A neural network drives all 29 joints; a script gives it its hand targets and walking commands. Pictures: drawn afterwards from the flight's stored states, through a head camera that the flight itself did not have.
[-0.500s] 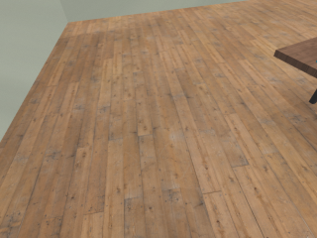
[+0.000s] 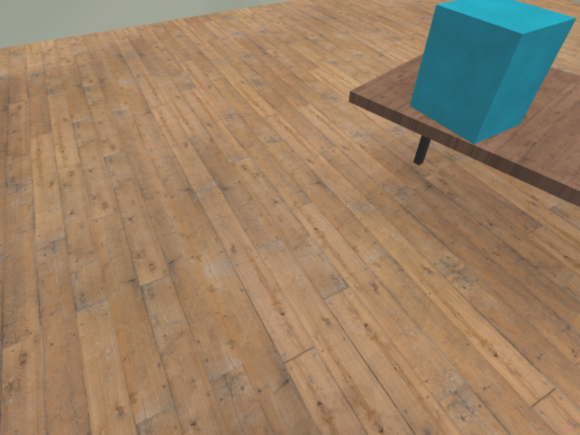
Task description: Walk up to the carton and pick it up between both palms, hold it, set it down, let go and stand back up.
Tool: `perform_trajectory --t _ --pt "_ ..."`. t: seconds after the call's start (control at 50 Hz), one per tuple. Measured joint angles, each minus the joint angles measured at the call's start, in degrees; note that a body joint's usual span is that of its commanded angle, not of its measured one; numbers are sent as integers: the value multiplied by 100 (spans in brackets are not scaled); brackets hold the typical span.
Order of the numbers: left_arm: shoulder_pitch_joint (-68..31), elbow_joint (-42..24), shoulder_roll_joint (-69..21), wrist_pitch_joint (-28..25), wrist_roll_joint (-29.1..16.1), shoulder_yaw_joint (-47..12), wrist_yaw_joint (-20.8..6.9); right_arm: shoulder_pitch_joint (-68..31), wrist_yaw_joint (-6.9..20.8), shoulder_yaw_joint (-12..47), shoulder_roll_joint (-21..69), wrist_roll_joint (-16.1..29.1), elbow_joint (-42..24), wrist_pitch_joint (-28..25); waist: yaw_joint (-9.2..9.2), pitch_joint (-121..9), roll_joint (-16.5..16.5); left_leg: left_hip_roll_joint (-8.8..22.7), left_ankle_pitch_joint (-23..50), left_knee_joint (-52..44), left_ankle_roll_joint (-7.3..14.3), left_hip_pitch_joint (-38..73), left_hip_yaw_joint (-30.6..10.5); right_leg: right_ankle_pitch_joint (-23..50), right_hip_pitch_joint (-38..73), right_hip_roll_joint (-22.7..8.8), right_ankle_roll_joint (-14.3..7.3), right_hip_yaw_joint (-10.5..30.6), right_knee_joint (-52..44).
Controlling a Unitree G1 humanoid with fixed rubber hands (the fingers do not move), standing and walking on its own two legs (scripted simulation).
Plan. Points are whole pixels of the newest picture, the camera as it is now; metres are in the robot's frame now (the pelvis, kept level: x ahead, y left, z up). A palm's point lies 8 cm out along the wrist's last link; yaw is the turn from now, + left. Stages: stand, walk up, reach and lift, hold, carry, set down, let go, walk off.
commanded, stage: walk up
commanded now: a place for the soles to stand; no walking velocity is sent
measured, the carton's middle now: (481, 68) +1.08 -0.55 +0.03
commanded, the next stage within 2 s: none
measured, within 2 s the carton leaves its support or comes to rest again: neither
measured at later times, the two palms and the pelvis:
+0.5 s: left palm (171, 425) +0.19 +0.20 -0.09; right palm out of the picture +0.11 -0.40 -0.13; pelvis +0.08 -0.10 -0.01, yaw -9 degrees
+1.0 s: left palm (241, 298) +0.39 +0.11 -0.09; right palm out of the picture +0.21 -0.46 -0.12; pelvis +0.26 -0.16 -0.01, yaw -26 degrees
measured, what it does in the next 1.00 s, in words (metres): walks ahead, turning right: right foot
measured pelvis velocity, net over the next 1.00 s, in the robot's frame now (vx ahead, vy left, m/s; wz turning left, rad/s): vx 0.26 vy -0.16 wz -0.46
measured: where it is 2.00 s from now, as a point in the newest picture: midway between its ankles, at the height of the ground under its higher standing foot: (310, 322)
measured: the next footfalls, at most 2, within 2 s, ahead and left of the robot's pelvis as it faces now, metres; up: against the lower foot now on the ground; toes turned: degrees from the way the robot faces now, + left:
right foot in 0.48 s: +0.18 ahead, -0.22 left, +0.00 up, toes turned -13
left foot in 1.10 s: +0.46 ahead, -0.13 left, +0.00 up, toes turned -24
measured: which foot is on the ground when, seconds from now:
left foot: down 0.00-0.50, up 0.52-1.00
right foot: up 0.00-0.46, down 0.48-1.00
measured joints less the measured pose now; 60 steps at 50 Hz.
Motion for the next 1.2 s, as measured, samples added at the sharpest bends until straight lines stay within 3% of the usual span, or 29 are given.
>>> perform_trajectory --t 0.08,0.2,0.34,0.44,0.48,0.52,0.58,0.62,0.84,1.0,1.1,1.14,1.2 --pt "26 0 61 -7 0 -1 -45 47 -14 1 1 0 110 27 5 -4 -4 169 -195 -115 -35 116 114 177 -525 -584 0 -286 938" --pt "319 0 91 -7 0 -2 -57 55 50 2 1 0 108 -77 5 -8 -10 336 -304 -229 -142 339 161 722 -600 -1339 12 -353 996" --pt "519 49 92 -7 0 -3 -44 54 206 3 2 0 109 -93 5 -8 -47 418 -542 -230 -333 632 337 716 -622 -1738 31 -622 894" --pt "469 44 108 -67 -1 -3 -26 54 283 3 3 0 109 -92 7 -15 -51 459 -738 -193 -580 787 521 209 -504 -1892 30 -908 102" --pt "498 44 161 -194 -1 0 18 42 305 2 2 0 113 -63 9 14 -34 569 -984 136 -660 793 532 279 -208 -1833 51 -989 -432" --pt "627 51 143 -293 0 -1 134 -73 327 2 0 -1 115 57 11 96 156 895 -1235 930 -556 716 469 182 -87 -1530 80 -1037 -214" --pt "898 51 72 -303 -2 -45 230 -186 350 1 -16 0 110 117 10 92 161 668 -1299 2096 -521 465 267 -38 209 -1317 29 -847 -188" --pt "1031 49 30 -309 -15 -91 287 -213 350 1 -43 0 109 119 7 91 172 511 -1280 2368 -509 331 261 -70 464 -1228 15 -713 -323" --pt "1470 47 3 -617 -61 -102 536 -214 433 2 -56 0 109 398 5 91 241 479 -144 2380 -474 -266 92 -291 1757 -628 -87 -81 -1050" --pt "1652 49 -62 -706 -62 -158 647 -215 433 2 -75 0 108 413 4 92 392 480 -85 2380 -474 -560 -70 -837 2429 -434 -110 417 -1118" --pt "1730 48 -64 -706 -62 -180 745 -275 432 2 -76 0 105 386 2 91 453 474 -274 1845 -372 -598 -120 -1305 2736 -424 23 747 -1111" --pt "1626 62 -62 -701 -66 -181 776 -271 406 -4 -77 1 100 229 -20 97 402 321 -1067 1471 -150 -404 -123 -1489 2526 -468 56 837 -706" --pt "1142 118 -88 -673 -105 -257 817 -186 312 -14 -74 0 111 91 -25 233 351 148 -1210 1468 68 -383 78 -1231 1487 -508 58 595 1289"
